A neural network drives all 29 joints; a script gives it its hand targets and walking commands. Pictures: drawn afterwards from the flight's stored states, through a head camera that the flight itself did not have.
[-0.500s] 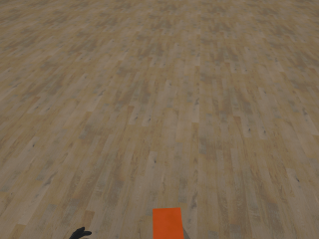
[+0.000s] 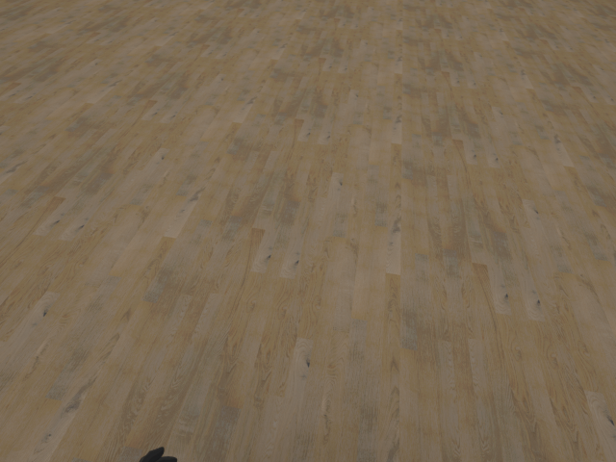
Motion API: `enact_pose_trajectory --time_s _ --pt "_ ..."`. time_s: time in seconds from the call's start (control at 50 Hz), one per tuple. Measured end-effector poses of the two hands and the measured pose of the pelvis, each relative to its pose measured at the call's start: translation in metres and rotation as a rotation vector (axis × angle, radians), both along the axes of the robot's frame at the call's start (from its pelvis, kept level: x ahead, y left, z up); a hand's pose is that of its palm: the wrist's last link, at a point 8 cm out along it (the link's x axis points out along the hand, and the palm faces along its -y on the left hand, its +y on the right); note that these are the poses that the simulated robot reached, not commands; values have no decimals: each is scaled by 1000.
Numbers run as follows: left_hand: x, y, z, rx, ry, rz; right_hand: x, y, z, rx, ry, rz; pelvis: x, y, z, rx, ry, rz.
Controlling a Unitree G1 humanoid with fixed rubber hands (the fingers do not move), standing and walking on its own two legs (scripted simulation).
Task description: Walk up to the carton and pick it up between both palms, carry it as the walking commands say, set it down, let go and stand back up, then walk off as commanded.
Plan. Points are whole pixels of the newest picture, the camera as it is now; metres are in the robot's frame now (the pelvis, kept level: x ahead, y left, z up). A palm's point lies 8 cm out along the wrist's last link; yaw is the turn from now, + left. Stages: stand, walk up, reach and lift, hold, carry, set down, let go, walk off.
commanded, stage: walk off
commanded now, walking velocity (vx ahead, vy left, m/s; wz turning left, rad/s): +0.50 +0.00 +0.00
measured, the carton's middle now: out of the picture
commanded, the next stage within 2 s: none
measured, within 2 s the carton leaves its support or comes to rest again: neither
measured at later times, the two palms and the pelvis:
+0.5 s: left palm (183, 411) +0.22 +0.21 -0.12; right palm (478, 358) +0.32 -0.28 -0.14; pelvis +0.21 -0.05 -0.02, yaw +1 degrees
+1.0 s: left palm (240, 255) +0.52 +0.16 -0.11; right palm (482, 293) +0.46 -0.34 -0.14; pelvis +0.42 -0.09 -0.02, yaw +0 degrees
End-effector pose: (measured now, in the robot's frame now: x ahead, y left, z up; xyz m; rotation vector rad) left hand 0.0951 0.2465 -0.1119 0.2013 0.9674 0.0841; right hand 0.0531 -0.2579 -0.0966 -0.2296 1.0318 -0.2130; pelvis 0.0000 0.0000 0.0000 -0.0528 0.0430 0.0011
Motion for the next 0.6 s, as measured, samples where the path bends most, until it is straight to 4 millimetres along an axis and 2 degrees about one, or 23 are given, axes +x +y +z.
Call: enact_pose_trajectory --time_s 0.12,0.2,0.24,0.28,0.34,0.42,0.48,0.54,0.6 --pt "84 -22 12 13 -52 -50 24 -18 -7 18 52 -46 48 -18 1 25 18 -1" --pt "142 -46 13 33 -102 -86 39 -35 -26 45 101 -77 79 -38 -10 54 35 -6" --pt "158 -56 11 50 -116 -84 54 -42 -39 64 112 -72 96 -48 -17 57 22 0" --pt "160 -60 12 55 -101 -65 77 -46 -39 75 97 -60 114 -53 -15 63 9 -1" --pt "148 -57 10 72 -31 -26 122 -47 -40 91 59 -32 139 -57 -13 76 0 6" --pt "129 -49 3 90 91 40 192 -41 -42 122 15 22 175 -56 -14 84 7 10" --pt "126 -43 -6 87 166 91 250 -31 -42 131 -21 76 203 -51 -18 77 23 8" --pt "135 -33 -18 70 218 130 303 -19 -43 118 -61 112 232 -41 -26 63 43 5" --pt "167 -27 -24 55 210 131 330 -15 -41 94 -82 99 261 -34 -28 56 23 4"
